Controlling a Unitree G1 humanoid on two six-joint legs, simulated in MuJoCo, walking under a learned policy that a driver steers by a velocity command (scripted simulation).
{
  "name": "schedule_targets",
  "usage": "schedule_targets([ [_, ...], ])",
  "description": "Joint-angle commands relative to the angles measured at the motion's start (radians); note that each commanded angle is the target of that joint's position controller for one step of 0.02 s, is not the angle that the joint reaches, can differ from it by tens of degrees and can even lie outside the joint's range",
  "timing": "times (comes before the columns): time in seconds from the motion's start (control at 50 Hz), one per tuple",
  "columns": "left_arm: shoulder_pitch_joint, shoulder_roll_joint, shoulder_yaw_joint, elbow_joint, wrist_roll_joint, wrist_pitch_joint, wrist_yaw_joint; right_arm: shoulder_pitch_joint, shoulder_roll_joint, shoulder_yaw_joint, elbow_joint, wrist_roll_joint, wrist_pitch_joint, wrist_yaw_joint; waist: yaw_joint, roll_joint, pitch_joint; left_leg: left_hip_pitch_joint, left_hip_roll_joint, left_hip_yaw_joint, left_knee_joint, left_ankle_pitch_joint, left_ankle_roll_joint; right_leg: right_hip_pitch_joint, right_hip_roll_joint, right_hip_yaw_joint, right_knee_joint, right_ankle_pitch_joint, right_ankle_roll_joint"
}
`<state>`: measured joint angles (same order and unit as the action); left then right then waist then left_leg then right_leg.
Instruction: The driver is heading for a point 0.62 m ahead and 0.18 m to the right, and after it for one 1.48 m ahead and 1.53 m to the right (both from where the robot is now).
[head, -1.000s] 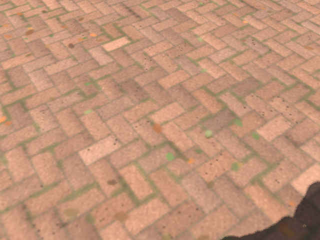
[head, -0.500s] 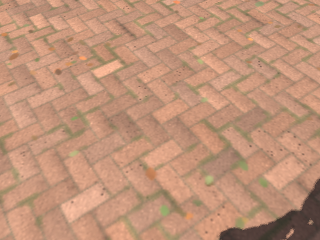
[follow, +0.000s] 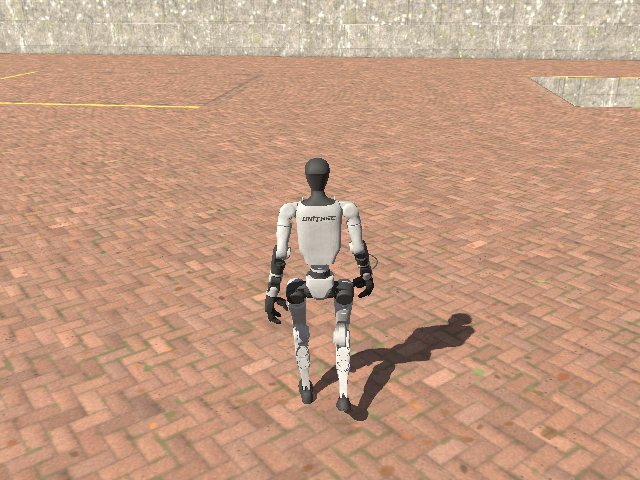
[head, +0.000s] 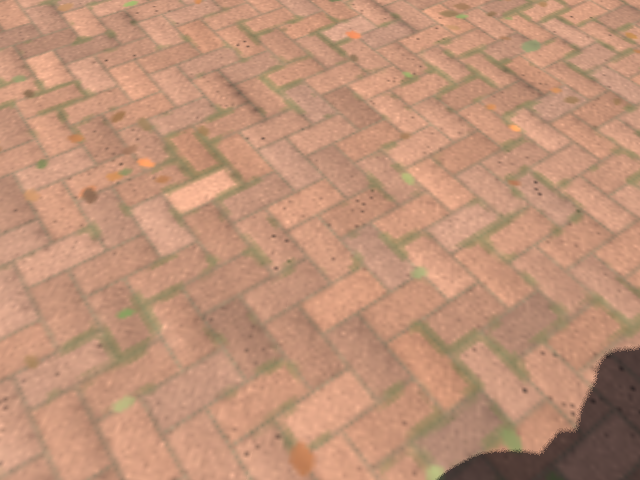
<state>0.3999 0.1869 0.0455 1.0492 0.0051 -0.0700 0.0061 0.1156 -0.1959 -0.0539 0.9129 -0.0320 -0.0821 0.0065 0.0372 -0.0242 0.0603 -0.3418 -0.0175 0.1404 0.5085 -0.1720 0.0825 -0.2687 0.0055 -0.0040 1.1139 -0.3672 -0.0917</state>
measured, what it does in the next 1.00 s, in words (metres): walks ahead, turning right: right foot, then left foot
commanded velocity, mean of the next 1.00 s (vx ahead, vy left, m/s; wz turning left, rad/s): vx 0.50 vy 0.00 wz -0.51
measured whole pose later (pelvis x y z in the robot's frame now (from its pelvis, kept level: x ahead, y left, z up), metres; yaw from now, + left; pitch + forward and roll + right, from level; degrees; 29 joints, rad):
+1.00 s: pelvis +0.53 -0.12 -0.01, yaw -33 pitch +2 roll -1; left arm 0.47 0.27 0.07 0.92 0.01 -0.06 0.01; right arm 0.01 -0.24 -0.02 0.71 -0.03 -0.07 0.01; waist 0.10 0.02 0.04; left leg -0.48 0.00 0.01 0.51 -0.07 0.03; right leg 0.05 0.13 0.19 0.46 -0.47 -0.10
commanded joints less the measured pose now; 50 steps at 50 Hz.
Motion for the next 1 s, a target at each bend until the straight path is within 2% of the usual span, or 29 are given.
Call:
schedule_targets([
  [0.02, 0.015, 0.060, 0.023, -0.060, 0.023, 0.014, -0.012, 0.122, -0.055, -0.011, 0.012, 0.013, -0.015, -0.011, -0.026, 0.089, -0.019, 0.184, 0.300, -0.304, -0.351, -0.028, 0.077, -0.257, -0.100, 0.052, 0.069, 0.081, -0.003],
  [0.06, 0.015, 0.036, 0.025, -0.066, 0.028, 0.038, -0.024, 0.168, -0.056, -0.011, 0.029, 0.016, -0.033, -0.016, -0.010, 0.086, -0.020, 0.166, 0.283, -0.225, -0.364, 0.072, 0.068, -0.249, -0.101, 0.040, 0.060, 0.111, 0.006],
  [0.1, -0.044, 0.032, 0.027, -0.094, 0.028, 0.051, -0.032, 0.198, -0.080, -0.016, 0.037, 0.020, -0.044, -0.019, -0.004, 0.083, -0.006, 0.183, 0.277, -0.153, -0.377, 0.137, 0.061, -0.318, -0.113, 0.028, 0.036, 0.175, 0.015],
  [0.14, -0.118, 0.036, 0.027, -0.124, 0.026, 0.058, -0.038, 0.234, -0.083, -0.016, 0.046, 0.016, -0.045, -0.021, -0.013, 0.085, 0.010, 0.206, 0.265, -0.094, -0.381, 0.182, 0.053, -0.386, -0.121, 0.016, -0.011, 0.246, 0.023],
  [0.22, -0.266, 0.029, 0.015, -0.183, 0.022, 0.054, -0.051, 0.279, -0.081, -0.010, 0.058, 0.016, -0.045, -0.025, -0.037, 0.085, 0.041, 0.242, 0.238, 0.008, -0.372, 0.301, 0.035, -0.402, -0.103, -0.036, -0.235, 0.366, 0.033],
  [0.28, -0.366, 0.024, 0.005, -0.226, 0.025, 0.052, -0.058, 0.331, -0.103, -0.013, 0.073, 0.016, -0.040, -0.034, -0.065, 0.089, 0.051, 0.316, 0.260, 0.056, -0.358, 0.395, 0.031, -0.374, -0.083, -0.101, -0.382, 0.381, 0.016],
  [0.32, -0.402, 0.032, 0.005, -0.247, 0.028, 0.050, -0.061, 0.362, -0.113, -0.016, 0.085, 0.013, -0.031, -0.040, -0.074, 0.089, 0.053, 0.390, 0.279, 0.083, -0.321, 0.486, 0.031, -0.366, -0.064, -0.130, -0.436, 0.336, -0.007],
  [0.36, -0.387, 0.047, 0.011, -0.252, 0.031, 0.050, -0.060, 0.358, -0.130, -0.020, 0.086, 0.010, -0.020, -0.047, -0.053, 0.107, 0.032, 0.444, 0.291, 0.117, -0.236, 0.721, 0.026, -0.306, -0.023, -0.159, -0.468, 0.256, -0.042],
  [0.4, -0.302, 0.072, 0.025, -0.234, 0.033, 0.051, -0.053, 0.339, -0.162, -0.029, 0.080, 0.007, -0.006, -0.052, -0.009, 0.137, -0.025, 0.479, 0.300, 0.139, -0.072, 0.965, 0.027, -0.198, 0.042, -0.188, -0.477, 0.143, -0.087],
  [0.42, -0.219, 0.091, 0.036, -0.212, 0.033, 0.048, -0.048, 0.332, -0.177, -0.034, 0.073, 0.006, 0.004, -0.050, 0.023, 0.138, -0.073, 0.472, 0.303, 0.140, 0.072, 0.982, 0.030, -0.109, 0.073, -0.188, -0.506, 0.104, -0.111],
  [0.44, -0.096, 0.119, 0.052, -0.174, 0.038, 0.038, -0.040, 0.317, -0.187, -0.037, 0.061, 0.011, 0.012, -0.042, 0.080, 0.109, -0.140, 0.395, 0.293, 0.150, 0.282, 0.866, 0.013, 0.066, 0.097, -0.165, -0.597, 0.131, -0.139],
  [0.46, 0.023, 0.207, 0.083, -0.150, 0.052, 0.033, -0.027, 0.301, -0.166, -0.032, 0.029, 0.016, 0.012, -0.036, 0.136, 0.014, -0.225, 0.175, 0.258, 0.149, 0.587, 0.514, -0.019, 0.297, -0.059, 0.063, -0.661, 0.045, -0.196],
  [0.48, -0.025, 0.308, 0.106, -0.177, 0.034, 0.044, -0.023, 0.301, -0.074, -0.019, -0.056, 0.028, 0.002, -0.012, 0.054, -0.238, -0.289, -0.300, 0.005, 0.058, 0.976, -0.362, -0.087, 0.588, -0.335, 0.644, -0.774, 0.072, -0.367],
  [0.5, -0.008, 0.296, 0.101, -0.182, 0.019, 0.060, -0.016, 0.165, -0.148, -0.027, -0.089, 0.018, -0.014, -0.005, 0.092, -0.026, -0.253, -0.425, 0.034, -0.141, 0.993, -0.301, -0.076, 0.543, -0.339, 0.662, -0.855, 0.097, -0.354],
  [0.52, -0.066, 0.254, 0.088, -0.178, 0.013, 0.060, -0.008, 0.124, -0.130, -0.021, -0.109, 0.030, -0.028, 0.000, 0.055, 0.010, -0.138, -0.445, 0.087, -0.163, 0.925, -0.202, -0.067, 0.430, -0.325, 0.529, -0.867, 0.153, -0.317],
  [0.54, -0.111, 0.199, 0.074, -0.178, 0.009, 0.053, -0.007, 0.154, -0.130, -0.021, -0.092, 0.031, -0.034, -0.004, 0.000, 0.079, -0.062, -0.380, 0.122, -0.162, 0.812, -0.150, -0.067, 0.293, -0.281, 0.435, -0.885, 0.286, -0.267],
  [0.56, -0.142, 0.174, 0.064, -0.180, 0.003, 0.041, -0.002, 0.160, -0.127, -0.022, -0.092, 0.014, -0.020, -0.007, -0.036, 0.084, -0.040, -0.318, 0.143, -0.170, 0.740, -0.143, -0.077, 0.214, -0.227, 0.353, -0.889, 0.387, -0.233],
  [0.58, -0.161, 0.158, 0.057, -0.187, -0.002, 0.030, 0.001, 0.189, -0.117, -0.020, -0.084, -0.007, 0.001, -0.006, -0.060, 0.067, -0.045, -0.253, 0.149, -0.170, 0.700, -0.136, -0.091, 0.160, -0.189, 0.298, -0.894, 0.451, -0.219],
  [0.62, -0.132, 0.171, 0.055, -0.182, -0.010, 0.007, -0.002, 0.190, -0.106, -0.018, -0.094, -0.019, 0.034, 0.001, -0.074, 0.046, -0.054, -0.232, 0.144, -0.155, 0.638, -0.131, -0.115, 0.127, -0.150, 0.255, -0.897, 0.541, -0.215],
  [0.66, -0.088, 0.201, 0.060, -0.177, -0.008, -0.001, -0.006, 0.125, -0.103, -0.016, -0.123, -0.017, 0.047, 0.006, -0.060, 0.025, -0.040, -0.269, 0.142, -0.140, 0.561, -0.072, -0.134, 0.116, -0.128, 0.243, -0.909, 0.556, -0.203],
  [0.74, 0.003, 0.205, 0.058, -0.173, -0.006, 0.003, -0.009, -0.038, -0.113, -0.011, -0.186, -0.011, 0.053, 0.010, 0.000, -0.016, -0.019, -0.366, 0.129, -0.131, 0.383, 0.072, -0.143, 0.189, -0.110, 0.255, -0.910, 0.563, -0.158],
  [0.8, 0.061, 0.197, 0.052, -0.164, -0.004, 0.002, -0.005, -0.125, -0.108, -0.002, -0.218, -0.008, 0.048, 0.018, 0.039, -0.033, -0.019, -0.372, 0.106, -0.124, 0.269, 0.151, -0.127, 0.259, -0.109, 0.252, -0.891, 0.620, -0.131],
  [0.88, 0.104, 0.218, 0.053, -0.165, 0.009, 0.006, 0.007, -0.229, -0.119, 0.008, -0.271, 0.001, 0.034, 0.023, 0.067, -0.045, -0.005, -0.368, 0.062, -0.127, 0.145, 0.140, -0.101, 0.349, -0.139, 0.305, -0.835, 0.681, -0.137],
  [0.92, 0.076, 0.238, 0.057, -0.176, 0.013, 0.005, 0.016, -0.199, -0.139, 0.006, -0.278, 0.005, 0.024, 0.021, 0.036, -0.057, -0.006, -0.279, 0.044, -0.142, 0.075, 0.104, -0.079, 0.347, -0.154, 0.330, -0.798, 0.728, -0.116],
  [0.94, 0.035, 0.251, 0.059, -0.188, 0.013, 0.003, 0.016, -0.132, -0.153, 0.001, -0.263, 0.007, 0.019, 0.016, -0.004, -0.063, -0.020, -0.162, 0.023, -0.139, 0.034, 0.068, -0.062, 0.308, -0.146, 0.321, -0.759, 0.798, -0.092],
  [0.96, 0.006, 0.264, 0.062, -0.197, 0.013, 0.000, 0.012, -0.030, -0.179, -0.009, -0.232, 0.009, 0.013, 0.007, -0.047, -0.061, -0.065, -0.009, -0.010, -0.126, 0.017, 0.027, -0.046, 0.272, -0.126, 0.313, -0.668, 0.910, -0.071],
  [0.98, -0.018, 0.268, 0.063, -0.201, 0.008, -0.005, 0.002, 0.119, -0.203, -0.021, -0.192, 0.009, 0.003, -0.006, -0.122, -0.020, -0.145, 0.191, -0.005, -0.124, -0.045, 0.065, -0.024, 0.218, -0.074, 0.276, -0.489, 0.913, -0.049],
  [1.0, -0.014, 0.210, 0.047, -0.229, -0.003, -0.013, -0.008, 0.272, -0.265, -0.037, -0.181, -0.015, -0.007, -0.024, -0.177, 0.056, -0.278, 0.437, 0.182, -0.307, -0.067, -0.080, 0.019, 0.070, -0.012, 0.238, -0.227, 0.652, -0.031],
])
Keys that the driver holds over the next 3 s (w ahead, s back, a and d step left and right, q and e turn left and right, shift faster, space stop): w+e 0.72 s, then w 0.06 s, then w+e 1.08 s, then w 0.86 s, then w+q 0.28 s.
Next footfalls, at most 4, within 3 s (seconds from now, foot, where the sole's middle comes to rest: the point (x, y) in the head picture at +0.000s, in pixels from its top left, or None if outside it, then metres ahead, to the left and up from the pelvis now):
0.46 right None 0.36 -0.12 -0.77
1.00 left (387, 363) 0.73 -0.11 -0.77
1.52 right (536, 356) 0.76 -0.46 -0.77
2.08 left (595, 257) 1.06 -0.67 -0.77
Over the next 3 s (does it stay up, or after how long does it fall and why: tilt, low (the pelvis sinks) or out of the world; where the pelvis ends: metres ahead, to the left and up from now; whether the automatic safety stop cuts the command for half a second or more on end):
stays up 1.06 -1.01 0.01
